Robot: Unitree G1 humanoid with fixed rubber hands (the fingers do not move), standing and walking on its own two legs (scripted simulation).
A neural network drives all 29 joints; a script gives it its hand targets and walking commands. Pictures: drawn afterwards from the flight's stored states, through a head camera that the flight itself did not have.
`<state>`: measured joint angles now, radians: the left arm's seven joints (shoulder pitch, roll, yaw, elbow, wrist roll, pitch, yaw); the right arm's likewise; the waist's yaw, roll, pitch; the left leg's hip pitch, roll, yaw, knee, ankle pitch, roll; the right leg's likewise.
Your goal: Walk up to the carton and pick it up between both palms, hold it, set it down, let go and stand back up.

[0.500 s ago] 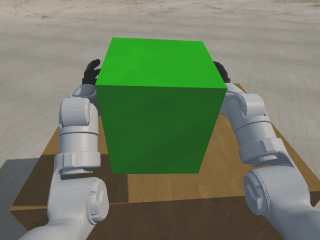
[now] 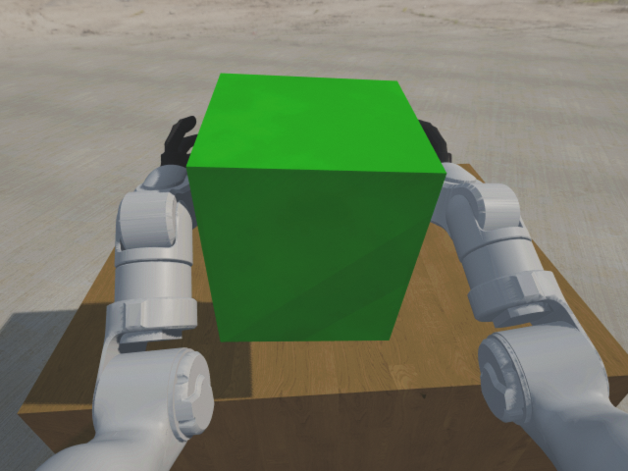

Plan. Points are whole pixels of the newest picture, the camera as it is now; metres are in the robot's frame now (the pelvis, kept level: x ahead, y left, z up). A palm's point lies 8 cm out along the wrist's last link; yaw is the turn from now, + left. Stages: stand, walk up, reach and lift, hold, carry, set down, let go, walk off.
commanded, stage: hold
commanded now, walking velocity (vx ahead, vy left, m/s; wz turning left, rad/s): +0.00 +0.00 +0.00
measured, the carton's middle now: (308, 212) +0.37 +0.02 +0.22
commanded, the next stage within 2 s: none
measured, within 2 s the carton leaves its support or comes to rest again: neither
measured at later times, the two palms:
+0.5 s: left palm (178, 179) +0.38 +0.17 +0.27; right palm (434, 178) +0.38 -0.13 +0.25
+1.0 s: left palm (179, 179) +0.38 +0.17 +0.27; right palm (433, 178) +0.38 -0.14 +0.25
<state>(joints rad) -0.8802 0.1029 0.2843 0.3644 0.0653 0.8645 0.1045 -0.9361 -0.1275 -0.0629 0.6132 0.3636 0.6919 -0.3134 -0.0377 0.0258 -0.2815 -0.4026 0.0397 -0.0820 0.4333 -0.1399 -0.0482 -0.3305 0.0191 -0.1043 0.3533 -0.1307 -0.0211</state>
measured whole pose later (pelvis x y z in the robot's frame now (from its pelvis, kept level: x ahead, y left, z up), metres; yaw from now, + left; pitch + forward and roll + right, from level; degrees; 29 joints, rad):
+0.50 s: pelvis +0.00 +0.00 +0.00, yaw +0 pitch +6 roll -2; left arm -0.88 0.10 0.28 0.36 0.07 0.86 0.10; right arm -0.94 -0.13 -0.06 0.61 0.36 0.70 -0.31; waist -0.04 0.03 -0.29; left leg -0.40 0.04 -0.08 0.43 -0.14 -0.05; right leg -0.33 0.02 -0.10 0.35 -0.13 -0.02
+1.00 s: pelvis +0.00 +0.00 +0.00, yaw +0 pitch +6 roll -2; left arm -0.88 0.10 0.28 0.37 0.07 0.86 0.10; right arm -0.94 -0.13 -0.06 0.61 0.36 0.70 -0.31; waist -0.04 0.03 -0.29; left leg -0.40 0.04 -0.08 0.43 -0.14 -0.05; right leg -0.33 0.02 -0.10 0.35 -0.13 -0.02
